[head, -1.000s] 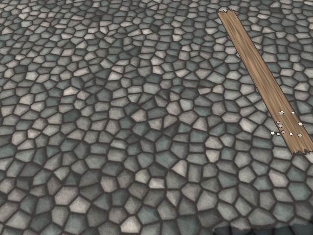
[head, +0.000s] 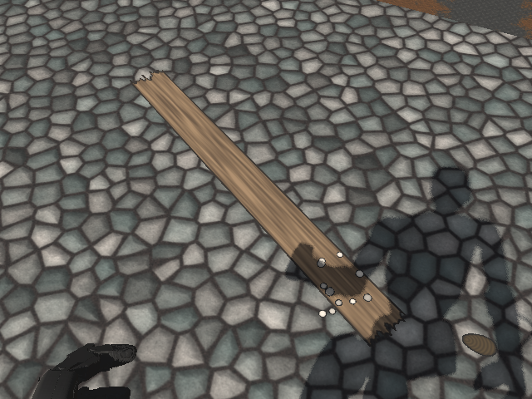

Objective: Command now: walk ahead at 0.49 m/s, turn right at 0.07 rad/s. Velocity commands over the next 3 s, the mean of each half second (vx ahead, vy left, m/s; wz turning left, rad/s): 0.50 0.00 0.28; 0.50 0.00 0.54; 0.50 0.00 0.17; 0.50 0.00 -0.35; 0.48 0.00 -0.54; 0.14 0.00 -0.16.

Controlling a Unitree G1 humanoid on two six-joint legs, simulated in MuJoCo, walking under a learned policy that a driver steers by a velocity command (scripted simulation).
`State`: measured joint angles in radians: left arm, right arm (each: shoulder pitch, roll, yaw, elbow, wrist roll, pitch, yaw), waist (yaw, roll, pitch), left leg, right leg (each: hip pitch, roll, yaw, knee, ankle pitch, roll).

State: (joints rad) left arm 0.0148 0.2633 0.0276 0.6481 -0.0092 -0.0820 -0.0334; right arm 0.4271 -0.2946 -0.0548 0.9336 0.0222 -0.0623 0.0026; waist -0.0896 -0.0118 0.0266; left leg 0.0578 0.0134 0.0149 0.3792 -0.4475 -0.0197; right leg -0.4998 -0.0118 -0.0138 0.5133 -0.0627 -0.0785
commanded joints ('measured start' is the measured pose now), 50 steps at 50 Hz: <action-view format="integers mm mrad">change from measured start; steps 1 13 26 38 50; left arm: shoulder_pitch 447 222 285 136 126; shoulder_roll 325 137 222 110 170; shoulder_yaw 105 63 85 43 72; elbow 56 99 146 0 -12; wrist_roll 9 25 -3 29 15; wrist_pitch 9 -40 47 -14 -58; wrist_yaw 14 22 69 43 15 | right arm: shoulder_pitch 83 -200 -155 -176 -85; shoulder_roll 12 -51 -151 -159 -108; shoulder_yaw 33 -3 -57 -54 -40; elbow -105 -150 -239 -279 -236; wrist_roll -21 -2 4 -6 -6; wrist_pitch -29 7 9 -9 22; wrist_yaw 1 6 57 -1 -18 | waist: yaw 173 86 -21 88 113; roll -285 -36 -61 29 133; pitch -417 10 -133 -34 -101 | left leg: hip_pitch -661 -736 -313 -282 -188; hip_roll -56 115 -87 117 77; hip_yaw -14 -135 94 -315 -385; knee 792 550 179 -158 143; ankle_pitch -34 412 318 578 516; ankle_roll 32 12 176 316 170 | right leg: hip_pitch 944 364 555 -109 276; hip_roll -388 -216 -220 -80 -4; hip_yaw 647 21 -201 70 65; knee -100 -412 164 395 -82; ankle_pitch -178 133 791 -140 30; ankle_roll -267 -128 6 149 39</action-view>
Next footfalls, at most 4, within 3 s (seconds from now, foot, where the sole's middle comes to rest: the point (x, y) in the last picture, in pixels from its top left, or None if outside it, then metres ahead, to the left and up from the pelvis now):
0.52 left None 0.44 0.15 -0.76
1.02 right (231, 283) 0.77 0.07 -0.76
1.52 left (102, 264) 0.86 0.43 -0.76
2.06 right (142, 166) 1.23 0.34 -0.76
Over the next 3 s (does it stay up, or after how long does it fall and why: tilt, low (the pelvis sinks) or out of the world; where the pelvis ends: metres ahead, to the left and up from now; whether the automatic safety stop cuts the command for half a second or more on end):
stays up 1.40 0.48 0.01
